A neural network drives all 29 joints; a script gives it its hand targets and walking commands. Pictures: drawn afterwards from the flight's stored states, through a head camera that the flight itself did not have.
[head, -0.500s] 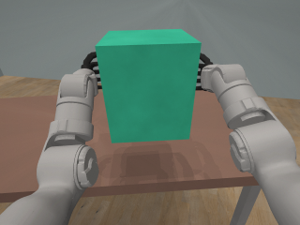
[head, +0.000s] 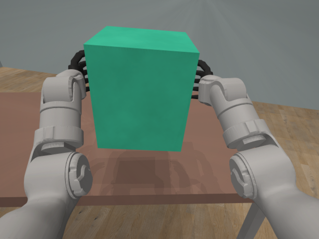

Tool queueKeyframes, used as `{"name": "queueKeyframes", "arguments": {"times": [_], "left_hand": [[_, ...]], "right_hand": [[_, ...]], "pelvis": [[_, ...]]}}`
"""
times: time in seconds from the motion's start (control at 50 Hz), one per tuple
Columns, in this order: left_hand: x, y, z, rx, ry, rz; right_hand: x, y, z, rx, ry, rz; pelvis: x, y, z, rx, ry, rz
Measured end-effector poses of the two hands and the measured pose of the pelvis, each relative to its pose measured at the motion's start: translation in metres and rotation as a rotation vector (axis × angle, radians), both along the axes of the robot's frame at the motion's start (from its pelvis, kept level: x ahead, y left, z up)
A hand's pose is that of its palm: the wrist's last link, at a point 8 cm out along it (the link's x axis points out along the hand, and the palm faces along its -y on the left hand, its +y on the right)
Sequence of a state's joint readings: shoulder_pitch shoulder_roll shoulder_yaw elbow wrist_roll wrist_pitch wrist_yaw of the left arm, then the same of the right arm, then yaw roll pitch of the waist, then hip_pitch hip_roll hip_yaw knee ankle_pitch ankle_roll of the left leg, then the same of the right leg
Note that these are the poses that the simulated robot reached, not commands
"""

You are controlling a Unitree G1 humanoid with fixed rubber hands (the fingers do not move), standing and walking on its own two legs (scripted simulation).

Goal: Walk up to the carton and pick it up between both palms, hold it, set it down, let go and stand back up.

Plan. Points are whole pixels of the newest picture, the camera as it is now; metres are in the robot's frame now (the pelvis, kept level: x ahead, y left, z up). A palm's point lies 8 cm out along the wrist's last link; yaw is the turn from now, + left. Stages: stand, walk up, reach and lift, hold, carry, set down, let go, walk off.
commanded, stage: hold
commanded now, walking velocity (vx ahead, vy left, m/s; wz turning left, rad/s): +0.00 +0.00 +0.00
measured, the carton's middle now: (143, 87) +0.41 +0.02 +0.27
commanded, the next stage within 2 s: set down in 0.34 s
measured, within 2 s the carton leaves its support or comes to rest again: neither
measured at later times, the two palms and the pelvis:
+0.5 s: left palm (71, 74) +0.37 +0.18 +0.33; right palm (208, 73) +0.35 -0.12 +0.33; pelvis +0.01 +0.05 +0.00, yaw -3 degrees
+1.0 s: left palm (83, 94) +0.41 +0.17 +0.26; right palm (196, 94) +0.42 -0.12 +0.24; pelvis +0.02 +0.00 +0.00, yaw +0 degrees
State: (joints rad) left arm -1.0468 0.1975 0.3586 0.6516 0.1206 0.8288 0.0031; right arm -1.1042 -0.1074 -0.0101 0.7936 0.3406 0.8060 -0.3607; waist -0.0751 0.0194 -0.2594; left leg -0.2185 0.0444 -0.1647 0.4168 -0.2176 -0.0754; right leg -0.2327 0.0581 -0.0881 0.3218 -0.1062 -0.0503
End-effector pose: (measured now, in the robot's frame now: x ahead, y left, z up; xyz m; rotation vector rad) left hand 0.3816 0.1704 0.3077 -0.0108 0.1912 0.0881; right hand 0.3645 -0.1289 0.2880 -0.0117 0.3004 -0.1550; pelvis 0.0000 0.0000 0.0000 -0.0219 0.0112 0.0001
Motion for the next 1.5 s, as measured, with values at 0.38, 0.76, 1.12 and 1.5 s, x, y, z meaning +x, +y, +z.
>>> {"name": "queueKeyframes", "arguments": {"times": [0.38,0.76,1.12,1.5], "left_hand": [[-0.010,0.015,0.014,0.059,-0.036,-0.042],[0.007,-0.004,0.006,0.031,-0.047,0.012],[0.016,0.008,-0.067,0.025,-0.067,0.137],[0.029,-0.002,-0.055,0.046,-0.036,0.097]], "right_hand": [[-0.016,0.015,0.034,-0.009,-0.030,-0.045],[0.011,-0.004,0.019,-0.001,-0.050,-0.007],[0.056,0.009,-0.061,0.006,-0.074,0.130],[0.057,-0.001,-0.050,0.017,-0.056,0.070]], "pelvis": [[0.010,0.039,-0.002,-0.016,-0.054,-0.035],[0.004,0.030,0.002,0.001,-0.049,-0.061],[0.026,-0.013,0.002,-0.003,-0.013,-0.004],[0.025,0.007,0.002,0.009,-0.057,-0.023]]}}
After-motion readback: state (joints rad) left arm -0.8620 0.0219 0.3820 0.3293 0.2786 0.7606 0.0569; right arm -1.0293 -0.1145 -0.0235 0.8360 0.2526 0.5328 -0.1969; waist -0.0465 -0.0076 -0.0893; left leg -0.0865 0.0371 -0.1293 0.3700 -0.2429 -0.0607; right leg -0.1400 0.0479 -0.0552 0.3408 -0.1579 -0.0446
